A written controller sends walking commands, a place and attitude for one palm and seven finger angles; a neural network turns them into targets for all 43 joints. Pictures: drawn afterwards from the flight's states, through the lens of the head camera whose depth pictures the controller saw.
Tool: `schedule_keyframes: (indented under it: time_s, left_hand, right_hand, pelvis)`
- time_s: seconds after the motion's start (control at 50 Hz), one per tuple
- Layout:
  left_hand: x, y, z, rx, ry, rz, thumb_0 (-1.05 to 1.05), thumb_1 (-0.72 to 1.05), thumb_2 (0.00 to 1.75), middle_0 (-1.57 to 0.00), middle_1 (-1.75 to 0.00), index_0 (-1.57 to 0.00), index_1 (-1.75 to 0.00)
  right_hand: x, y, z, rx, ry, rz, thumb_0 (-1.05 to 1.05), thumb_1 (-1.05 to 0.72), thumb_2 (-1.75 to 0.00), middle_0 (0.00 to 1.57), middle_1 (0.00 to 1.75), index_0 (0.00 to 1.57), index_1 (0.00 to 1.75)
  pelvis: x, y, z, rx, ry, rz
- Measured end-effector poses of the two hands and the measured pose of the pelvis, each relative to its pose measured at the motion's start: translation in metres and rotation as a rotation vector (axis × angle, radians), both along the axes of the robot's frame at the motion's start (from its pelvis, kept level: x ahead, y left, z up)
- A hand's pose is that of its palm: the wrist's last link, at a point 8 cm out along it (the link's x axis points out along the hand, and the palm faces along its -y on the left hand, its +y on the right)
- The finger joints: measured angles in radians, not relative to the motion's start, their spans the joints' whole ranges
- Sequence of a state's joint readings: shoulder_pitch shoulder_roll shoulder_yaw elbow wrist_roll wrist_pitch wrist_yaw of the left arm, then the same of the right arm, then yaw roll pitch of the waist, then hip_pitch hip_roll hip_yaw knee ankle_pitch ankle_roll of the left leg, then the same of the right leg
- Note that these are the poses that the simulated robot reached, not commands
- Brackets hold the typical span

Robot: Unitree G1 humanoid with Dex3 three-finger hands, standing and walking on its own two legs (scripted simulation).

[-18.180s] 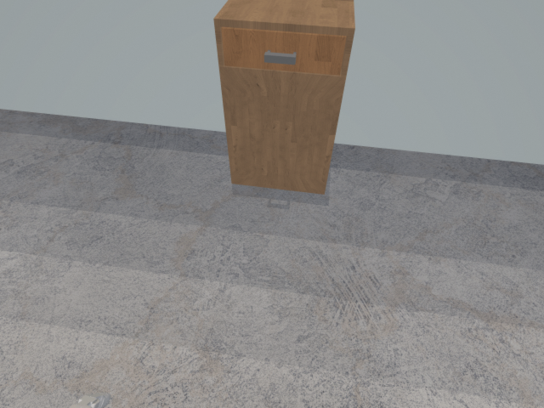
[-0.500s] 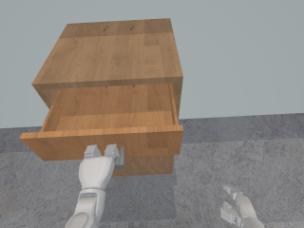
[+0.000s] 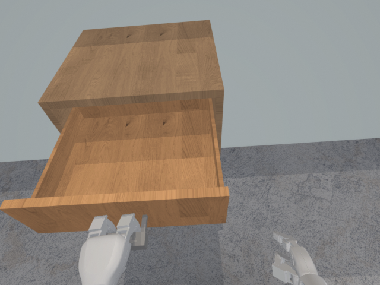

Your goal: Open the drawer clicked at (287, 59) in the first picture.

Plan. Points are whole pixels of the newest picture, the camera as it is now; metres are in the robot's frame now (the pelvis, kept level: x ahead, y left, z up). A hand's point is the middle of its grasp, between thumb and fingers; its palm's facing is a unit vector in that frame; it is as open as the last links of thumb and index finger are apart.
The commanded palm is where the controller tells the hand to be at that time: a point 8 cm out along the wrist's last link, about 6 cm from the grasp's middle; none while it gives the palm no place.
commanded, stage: pull the drawer open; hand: left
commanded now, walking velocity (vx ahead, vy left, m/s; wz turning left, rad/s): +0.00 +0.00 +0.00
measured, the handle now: (120, 230) +0.23 +0.18 +0.00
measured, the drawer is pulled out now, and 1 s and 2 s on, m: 0.29 0.30 0.30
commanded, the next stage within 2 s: open the thumb to release the handle in 0.48 s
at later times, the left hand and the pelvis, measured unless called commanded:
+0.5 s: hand (118, 266) +0.17 +0.17 -0.02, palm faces +0.00 -0.14 -0.99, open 6.3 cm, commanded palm +0.12 +0.17 +0.03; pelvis +0.00 -0.01 -0.01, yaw +0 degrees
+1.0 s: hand (118, 263) +0.17 +0.17 -0.02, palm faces +0.02 -0.09 -1.00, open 10.6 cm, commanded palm +0.14 +0.18 +0.03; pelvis -0.02 -0.02 +0.00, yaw +2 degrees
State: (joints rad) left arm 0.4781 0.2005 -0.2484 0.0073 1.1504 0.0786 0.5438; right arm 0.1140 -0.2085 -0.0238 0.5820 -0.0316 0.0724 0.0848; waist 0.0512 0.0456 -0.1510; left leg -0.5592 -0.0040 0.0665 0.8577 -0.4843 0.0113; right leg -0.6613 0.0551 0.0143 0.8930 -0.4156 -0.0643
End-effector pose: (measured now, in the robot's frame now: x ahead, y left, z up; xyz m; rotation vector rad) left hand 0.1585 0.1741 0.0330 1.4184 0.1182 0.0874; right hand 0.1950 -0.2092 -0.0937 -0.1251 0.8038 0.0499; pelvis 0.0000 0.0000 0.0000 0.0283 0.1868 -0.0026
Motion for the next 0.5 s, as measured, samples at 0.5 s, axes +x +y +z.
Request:
schedule_keyframes:
  time_s: [0.5]
  left_hand:
    - [-0.013,-0.002,0.000,0.013,-0.013,0.007,0.06,0.64,0.72,-0.28,-1.35,-0.39,-1.33]
  right_hand:
    - [0.006,-0.005,-0.005,-0.008,-0.048,0.026,0.01,-0.91,-0.90,0.20,0.30,0.20,0.30]
  pelvis:
    - [-0.003,-0.009,-0.008,0.010,0.014,0.006]
